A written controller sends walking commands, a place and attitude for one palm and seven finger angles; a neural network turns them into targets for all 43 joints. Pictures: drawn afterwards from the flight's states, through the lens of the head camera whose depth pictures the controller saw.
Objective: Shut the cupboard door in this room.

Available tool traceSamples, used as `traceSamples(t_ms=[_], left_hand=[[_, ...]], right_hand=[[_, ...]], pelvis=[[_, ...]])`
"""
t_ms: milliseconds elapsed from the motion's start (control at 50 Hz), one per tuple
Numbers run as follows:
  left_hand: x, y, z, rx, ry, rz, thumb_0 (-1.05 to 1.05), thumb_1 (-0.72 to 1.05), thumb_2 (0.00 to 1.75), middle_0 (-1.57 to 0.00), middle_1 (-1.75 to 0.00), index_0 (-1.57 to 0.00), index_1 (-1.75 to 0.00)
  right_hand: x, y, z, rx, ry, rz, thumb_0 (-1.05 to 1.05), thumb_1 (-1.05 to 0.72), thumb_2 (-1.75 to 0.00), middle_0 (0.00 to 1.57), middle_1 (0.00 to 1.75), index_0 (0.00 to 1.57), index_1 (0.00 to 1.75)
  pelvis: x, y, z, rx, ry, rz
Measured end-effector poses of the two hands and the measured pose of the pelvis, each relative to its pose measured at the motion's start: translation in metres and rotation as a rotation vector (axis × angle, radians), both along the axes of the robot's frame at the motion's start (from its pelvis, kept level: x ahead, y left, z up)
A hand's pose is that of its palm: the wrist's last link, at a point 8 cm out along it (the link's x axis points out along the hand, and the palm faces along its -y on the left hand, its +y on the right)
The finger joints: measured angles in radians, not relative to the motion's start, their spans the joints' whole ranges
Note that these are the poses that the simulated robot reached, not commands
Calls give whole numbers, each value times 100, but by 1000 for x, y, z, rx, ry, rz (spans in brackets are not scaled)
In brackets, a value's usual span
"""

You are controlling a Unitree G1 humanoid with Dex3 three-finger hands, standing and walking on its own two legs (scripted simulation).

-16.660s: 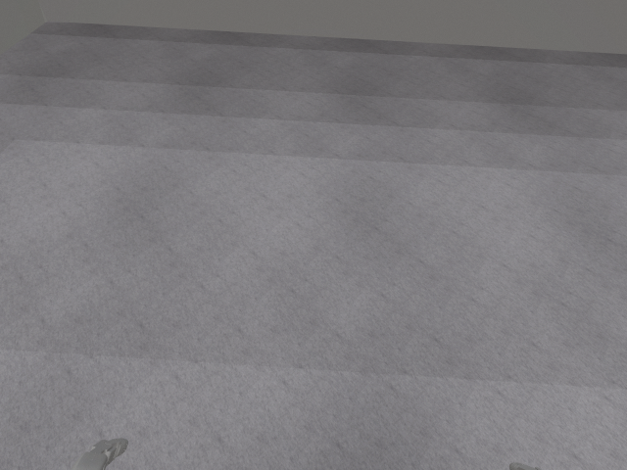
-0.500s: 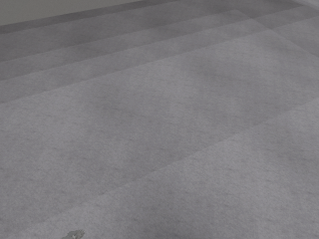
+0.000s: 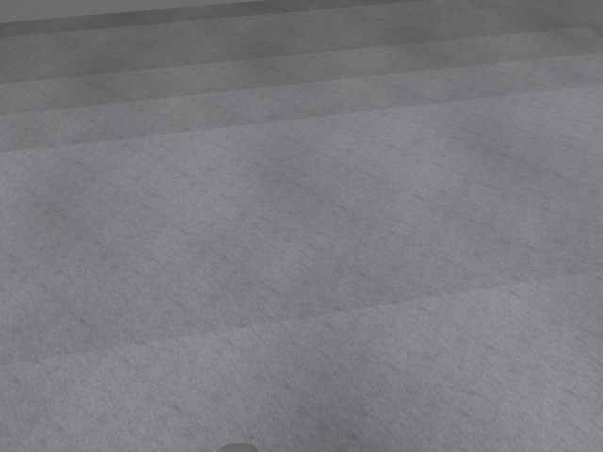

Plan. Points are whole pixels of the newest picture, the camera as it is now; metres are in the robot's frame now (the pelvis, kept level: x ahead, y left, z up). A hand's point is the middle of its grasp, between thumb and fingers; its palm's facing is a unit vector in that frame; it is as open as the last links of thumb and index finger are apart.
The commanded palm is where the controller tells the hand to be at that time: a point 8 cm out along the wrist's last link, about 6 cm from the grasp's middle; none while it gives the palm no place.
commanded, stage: turn or walk to find it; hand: left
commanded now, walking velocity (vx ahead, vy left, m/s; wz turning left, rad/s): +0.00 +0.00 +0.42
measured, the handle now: out of the picture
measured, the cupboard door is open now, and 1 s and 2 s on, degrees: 90 90 90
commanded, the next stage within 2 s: stand and wait in 0.94 s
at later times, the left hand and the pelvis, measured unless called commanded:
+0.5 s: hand out of the picture +0.05 +0.24 -0.16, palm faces +0.20 -0.95 -0.26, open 7.4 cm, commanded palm none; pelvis -0.02 +0.02 +0.00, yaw +11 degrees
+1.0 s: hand out of the picture -0.08 +0.15 -0.15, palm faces +0.45 -0.85 -0.28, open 7.3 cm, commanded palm none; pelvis -0.03 -0.05 +0.00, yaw +26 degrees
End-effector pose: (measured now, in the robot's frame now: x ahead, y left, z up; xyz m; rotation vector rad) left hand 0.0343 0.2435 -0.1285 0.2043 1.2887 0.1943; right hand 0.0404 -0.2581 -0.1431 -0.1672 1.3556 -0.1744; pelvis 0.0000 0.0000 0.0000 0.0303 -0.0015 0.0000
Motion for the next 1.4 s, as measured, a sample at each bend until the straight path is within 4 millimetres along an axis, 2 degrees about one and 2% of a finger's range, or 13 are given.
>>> traceSamples(t_ms=[100,160,340,460,560,620,800,940,1040,1140,1220,1300,1400], left_hand=[[-39,35,-26,-22,59,90,0,91,90,-20,-30,-20,-30],[-52,49,-29,-25,94,124,0,91,90,-20,-30,-20,-30],[-36,60,-9,-22,2,160,0,91,90,-20,-30,-20,-30],[-12,48,0,4,-78,154,0,91,90,-20,-30,-20,-30],[6,23,9,31,-152,146,0,91,90,-20,-30,-20,-30],[4,4,14,56,-186,149,0,91,90,-20,-30,-20,-30],[-58,-39,26,57,-117,278,0,90,90,-20,-30,-20,-30],[-113,-55,18,40,-55,404,0,91,90,-20,-30,-20,-30],[-160,-62,8,12,10,482,0,91,90,-20,-30,-20,-30],[-210,-59,-10,-26,62,564,0,90,90,-20,-30,-20,-30],[-243,-49,-29,-53,88,624,0,90,90,-20,-30,-20,-30],[-251,-38,-25,-63,81,656,0,91,90,-20,-30,-20,-30],[-241,-23,-12,-37,-3,671,0,91,90,-20,-30,-20,-30]], right_hand=[[48,30,6,-39,-127,100,1,-91,-90,20,29,20,30],[63,48,17,-43,-174,145,1,-91,-90,20,29,20,30],[67,74,25,-14,-177,202,1,-91,-89,20,30,20,30],[45,61,13,17,-124,194,1,-91,-89,21,30,20,30],[24,33,-7,42,-51,187,1,-91,-89,21,30,20,30],[18,13,-21,57,-18,189,1,-91,-89,21,30,20,30],[28,-24,-14,54,23,271,1,-91,-90,20,29,20,30],[43,-25,-8,24,54,371,1,-91,-90,20,29,20,30],[67,0,-3,15,13,460,1,-91,-90,20,29,20,30],[95,44,5,17,-93,562,1,-91,-90,20,29,20,30],[106,80,11,19,-190,631,1,-91,-90,20,29,20,30],[101,100,24,18,-208,675,1,-91,-89,20,29,20,30],[91,107,27,21,-182,706,1,-91,-89,20,30,20,30]], pelvis=[[-5,24,-13,-29,0,52],[-7,32,-10,-30,-7,65],[-10,39,4,-43,-5,134],[-13,25,2,-26,-7,178],[-17,0,-4,-7,-3,219],[-19,-16,-10,-7,-12,249],[-24,-43,4,34,-20,346],[-29,-49,5,24,-9,420],[-39,-45,3,14,-4,462],[-56,-33,-3,-9,-7,515],[-71,-21,-13,-18,-17,556],[-77,-14,-5,-36,-25,589],[-82,-11,3,-44,-21,633]])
